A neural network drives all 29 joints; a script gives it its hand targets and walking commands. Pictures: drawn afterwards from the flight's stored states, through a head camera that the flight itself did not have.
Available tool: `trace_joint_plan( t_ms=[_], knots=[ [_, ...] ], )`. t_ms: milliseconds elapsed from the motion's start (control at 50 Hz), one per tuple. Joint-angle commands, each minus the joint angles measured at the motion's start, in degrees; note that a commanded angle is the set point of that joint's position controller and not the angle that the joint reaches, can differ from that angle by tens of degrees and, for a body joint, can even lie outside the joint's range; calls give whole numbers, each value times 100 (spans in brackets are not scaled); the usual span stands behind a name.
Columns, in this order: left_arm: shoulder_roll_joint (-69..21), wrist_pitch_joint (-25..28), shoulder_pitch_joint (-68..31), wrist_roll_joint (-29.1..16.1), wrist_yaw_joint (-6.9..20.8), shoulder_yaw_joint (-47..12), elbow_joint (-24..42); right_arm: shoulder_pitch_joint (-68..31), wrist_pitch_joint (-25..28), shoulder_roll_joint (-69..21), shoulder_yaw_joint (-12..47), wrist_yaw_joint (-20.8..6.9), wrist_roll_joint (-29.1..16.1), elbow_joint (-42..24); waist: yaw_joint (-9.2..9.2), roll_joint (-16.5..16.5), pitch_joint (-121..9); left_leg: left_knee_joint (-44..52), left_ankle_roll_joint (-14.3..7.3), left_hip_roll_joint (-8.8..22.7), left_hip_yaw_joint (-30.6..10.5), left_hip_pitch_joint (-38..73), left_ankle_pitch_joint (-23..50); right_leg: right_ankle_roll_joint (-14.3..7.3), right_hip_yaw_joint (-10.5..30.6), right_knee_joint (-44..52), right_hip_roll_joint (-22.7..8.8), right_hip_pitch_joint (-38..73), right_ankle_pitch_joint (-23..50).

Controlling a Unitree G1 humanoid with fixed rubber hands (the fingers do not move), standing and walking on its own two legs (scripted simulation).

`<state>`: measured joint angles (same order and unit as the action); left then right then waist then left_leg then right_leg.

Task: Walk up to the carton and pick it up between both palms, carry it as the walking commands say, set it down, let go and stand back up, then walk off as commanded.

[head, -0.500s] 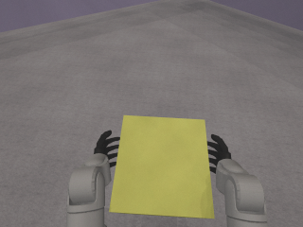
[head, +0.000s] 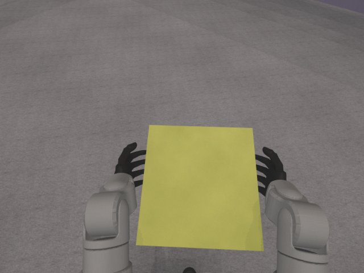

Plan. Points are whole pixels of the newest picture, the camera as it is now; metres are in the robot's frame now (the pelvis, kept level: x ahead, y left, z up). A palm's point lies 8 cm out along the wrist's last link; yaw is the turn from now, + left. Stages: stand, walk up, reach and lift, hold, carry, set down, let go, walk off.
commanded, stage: carry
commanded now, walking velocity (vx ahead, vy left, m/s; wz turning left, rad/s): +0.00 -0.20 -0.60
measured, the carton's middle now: (196, 191) +0.31 -0.01 -0.01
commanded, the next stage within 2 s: none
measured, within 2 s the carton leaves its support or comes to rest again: neither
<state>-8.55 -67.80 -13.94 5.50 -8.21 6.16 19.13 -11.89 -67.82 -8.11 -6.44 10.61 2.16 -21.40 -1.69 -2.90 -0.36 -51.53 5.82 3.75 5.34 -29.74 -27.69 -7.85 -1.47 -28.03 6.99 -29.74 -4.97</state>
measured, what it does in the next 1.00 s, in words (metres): steps to the right, turning right: left foot, then right foot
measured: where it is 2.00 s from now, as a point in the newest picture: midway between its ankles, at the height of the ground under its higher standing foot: outside the picture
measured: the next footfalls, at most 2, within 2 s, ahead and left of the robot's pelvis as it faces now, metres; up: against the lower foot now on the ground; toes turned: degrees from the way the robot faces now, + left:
left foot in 0.08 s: +0.01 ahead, +0.12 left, +0.00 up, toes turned +4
right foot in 0.40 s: +0.01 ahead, -0.27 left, +0.00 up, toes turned -22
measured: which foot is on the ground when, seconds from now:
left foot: up 0.00-0.06, down 0.08-0.40, up 0.42-0.74, down 0.76-1.00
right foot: down 0.00-0.08, up 0.10-0.38, down 0.40-0.76, up 0.78-1.00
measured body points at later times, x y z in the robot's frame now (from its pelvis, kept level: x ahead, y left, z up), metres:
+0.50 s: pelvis -0.06 -0.14 -0.01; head -0.04 -0.16 +0.44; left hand +0.27 -0.10 +0.05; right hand +0.17 -0.37 +0.04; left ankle -0.07 +0.04 -0.67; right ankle -0.02 -0.26 -0.73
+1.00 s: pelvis -0.17 -0.25 +0.02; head -0.15 -0.23 +0.47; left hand +0.16 -0.28 +0.09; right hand +0.00 -0.52 +0.10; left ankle -0.09 -0.09 -0.73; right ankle -0.24 -0.41 -0.67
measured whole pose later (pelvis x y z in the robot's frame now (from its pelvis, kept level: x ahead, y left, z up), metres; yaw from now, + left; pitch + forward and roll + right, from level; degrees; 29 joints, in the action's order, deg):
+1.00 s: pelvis -0.17 -0.25 +0.02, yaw -37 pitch +4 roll -5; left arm -8.4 -69.3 -13.6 4.6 -8.9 7.9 18.1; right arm -11.1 -69.5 -8.0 -4.3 8.2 4.8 -17.6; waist 2.8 1.6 -4.1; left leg -29.9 6.6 17.9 12.4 -15.8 -15.7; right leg 2.4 -3.2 -47.1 -2.1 -30.1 -22.0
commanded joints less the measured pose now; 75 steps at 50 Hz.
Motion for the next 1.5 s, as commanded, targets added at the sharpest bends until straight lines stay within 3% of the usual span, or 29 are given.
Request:
trace_joint_plan(
  t_ms=[0, 20, 40, 60, 100, 120, 220, 320, 360, 380, 420, 480, 600, 680, 700, 720, 740, 760, 800, 880, 1000, 1040, 1060, 1080, 1160, 1220, 1360, 1440, 1480],
  knots=[
    [-5461, 1, -2308, -2172, 1610, -3953, 593, -2333, 7, -5660, 4127, -1970, -2193, -323, 107, -389, -2785, 2291, -361, -163, 249, 2479, 91, 1365, 1139, 1273, -944, 1150, 1013],
    [-5409, -16, -2404, -2181, 1614, -3956, 552, -2217, 20, -5649, 4055, -1973, -2132, -188, -49, 99, -2786, 3458, -652, 410, -50, 3826, 356, 1995, 561, 882, -538, 63, 788],
    [-5406, -53, -2452, -2167, 1619, -3948, 539, -2182, 35, -5642, 3986, -1980, -2103, -109, -14, 2496, -3053, 3665, -1337, 2636, -2222, 3929, 1490, 1833, -16, -1696, 0, -374, -1603],
    [-5470, -29, -2641, -2176, 1608, -3974, 558, -2235, 47, -5667, 3944, -1991, -2075, -186, 131, 2748, -2336, 3305, -1885, 3742, -2709, 3208, 3566, 1347, 465, -3561, -626, -1338, -2563],
    [-5652, -39, -2612, -2284, 1631, -4175, 340, -2830, 20, -5711, 4224, -2029, -2139, -390, 226, 656, -1873, 2916, -1416, 2820, -1067, 2570, 3771, 987, 618, -3720, -1121, -1237, -1784],
    [-5741, -50, -2488, -2312, 1643, -4165, 282, -2881, -9, -5616, 4210, -2036, -2115, -510, 194, 548, -1842, 2723, -1023, 2365, -666, 2932, 4199, 958, 184, -3275, -945, -1338, -1572],
    [-5502, -72, -2855, -2562, 1628, -4196, 537, -2911, -22, -5328, 3927, -1864, -1982, -658, 72, 1774, -1802, 2220, -581, 1841, 363, 3118, 5582, 976, -727, -1587, -559, -478, -1907],
    [-5457, -183, -2494, -2509, 1661, -4220, 51, -1987, -61, -5226, 3637, -1861, -1647, 104, 169, 2104, -2227, 1266, -84, 1646, 832, 2716, 4297, 876, -944, 205, -505, 1081, -725],
    [-5577, -163, -2420, -2503, 1720, -4175, -112, -2274, -39, -5271, 3738, -1848, -1626, 63, 372, 109, -2223, -186, 98, 1087, 623, 742, 547, 545, 307, 646, -1246, 2624, 1028],
    [-5520, -161, -2334, -2475, 1739, -4079, -205, -2384, -43, -5422, 3862, -1851, -1659, 7, 304, -1424, -2029, -1270, 297, 583, 563, -603, -1695, 241, 1535, 60, -2155, 3084, 3883],
    [-5707, -58, -2182, -2252, 1767, -3831, -473, -3287, -55, -5645, 4130, -1948, -2034, -254, 305, -1414, -2276, -1843, 266, 504, -65, -556, -1333, -279, 1506, -57, -2121, 2541, 3763],
    [-5971, 78, -2388, -2371, 1769, -3673, -54, -3272, 52, -6004, 4348, -1928, -2265, -303, 243, -939, -2775, -1625, 200, 601, -143, -491, -481, -118, 620, -197, -1653, 2871, 2659],
    [-5960, 265, -2627, -2269, 1549, -3883, 764, -3487, 152, -5987, 4422, -1978, -2669, -921, 279, -391, -3047, -162, -69, 165, -131, 289, -174, -268, 1651, 763, -1808, 2505, 919],
    [-5687, 153, -2447, -2147, 1473, -4049, 724, -2470, 58, -5806, 4082, -2077, -2402, -304, 155, -181, -2951, 1946, -389, -156, 218, 2316, 44, 921, 1262, 1467, -1213, 1357, 523],
    [-5613, 114, -2464, -2142, 1473, -4076, 631, -2226, 46, -5772, 3963, -2093, -2289, -68, 37, 277, -2906, 3130, -572, 71, 230, 3465, 481, 1482, 778, 1294, -823, 580, 321],
    [-5557, 67, -2506, -2135, 1484, -4080, 570, -2011, 48, -5731, 3847, -2109, -2181, 142, -47, 1993, -3042, 4070, -1059, 1802, -1404, 4159, 511, 1841, 69, -456, -198, -168, -917],
    [-5523, 53, -2567, -2140, 1492, -4081, 531, -2044, 72, -5722, 3811, -2130, -2164, 135, 102, 3233, -2646, 3488, -1749, 3513, -2868, 3548, 2266, 1441, 71, -3075, -251, -1090, -2501],
    [-5461, 29, -2890, -2326, 1517, -4225, 642, -2166, 90, -5695, 3812, -2131, -2154, 201, 148, 2588, -2087, 3293, -1914, 3563, -2269, 2589, 3079, 1080, 1162, -4244, -1126, -1297, -2497],
    [-5712, -12, -2780, -2470, 1605, -4339, 316, -2660, 47, -5744, 3964, -2091, -2132, -106, 184, 673, -1780, 3047, -1041, 2391, -871, 2708, 3574, 970, 190, -3648, -908, -1298, -1426],
    [-5626, -39, -2551, -2465, 1612, -4056, 185, -3161, 7, -5438, 4011, -1954, -2131, -670, 95, 1283, -1744, 2405, -683, 1857, 243, 3245, 5318, 1045, -616, -2313, -500, -938, -1888],
    [-5516, -204, -2373, -2490, 1679, -4156, -319, -2194, -59, -5129, 3634, -1888, -1676, 94, 149, 2252, -2074, 1776, -201, 1832, 816, 2805, 3837, 961, -1016, 48, -610, 757, -885],
    [-5656, -202, -2355, -2490, 1736, -4127, -450, -2371, -46, -5245, 3720, -1882, -1659, 125, 352, 868, -2133, 502, 32, 1436, 735, 1337, 1870, 720, -118, 800, -970, 2102, -207],
    [-5651, -202, -2368, -2513, 1761, -4080, -467, -2565, -39, -5312, 3804, -1872, -1688, -8, 305, -774, -1943, -490, 151, 864, 712, -46, -1065, 450, 1105, 707, -1801, 2672, 1679],
    [-5616, -201, -2309, -2486, 1775, -3978, -437, -2751, -51, -5486, 3992, -1889, -1782, -107, 255, -1467, -1832, -1639, 301, 671, 327, -802, -1698, 198, 1934, 197, -2364, 2670, 3683],
    [-6054, -14, -2256, -2399, 1809, -3555, -428, -3619, 22, -6038, 4380, -1937, -2365, -360, 229, -977, -2616, -2044, 180, 664, -217, -712, -454, 17, 772, -46, -1711, 2803, 2489],
    [-6098, 203, -2615, -2381, 1729, -3469, 0, -3997, 89, -6154, 4458, -1923, -2631, -565, 260, -892, -3088, -1639, 73, 519, -232, -615, 32, 34, 1026, 328, -1797, 3074, 1437],
    [-5919, 237, -2835, -2238, 1499, -3661, 411, -3295, 14, -6129, 4094, -2023, -2601, 47, 267, 145, -2988, -140, -110, 83, -234, 319, -77, 828, 1556, 1536, -1912, 2814, -47],
    [-5742, 57, -2638, -2197, 1536, -3584, 63, -2664, -109, -6048, 3801, -2049, -2265, 584, 110, -432, -2727, 2508, -253, -353, 621, 1939, -371, 2641, 817, 2048, -1411, 2376, 1380],
    [-5664, 15, -2854, -2205, 1586, -3550, -36, -2505, -83, -6006, 3672, -2004, -2048, 638, -182, -80, -2747, 4578, -763, 207, 784, 3545, 1053, 3746, -293, 479, -397, 1748, 2151]
  ],
)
